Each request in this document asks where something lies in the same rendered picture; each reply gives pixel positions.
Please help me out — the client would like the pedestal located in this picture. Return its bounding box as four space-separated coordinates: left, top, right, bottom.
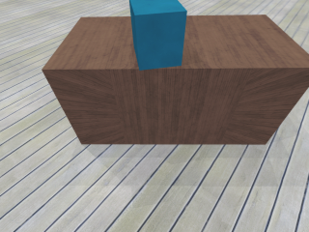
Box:
42 14 309 145

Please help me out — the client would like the carton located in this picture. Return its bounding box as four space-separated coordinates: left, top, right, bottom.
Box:
129 0 187 71

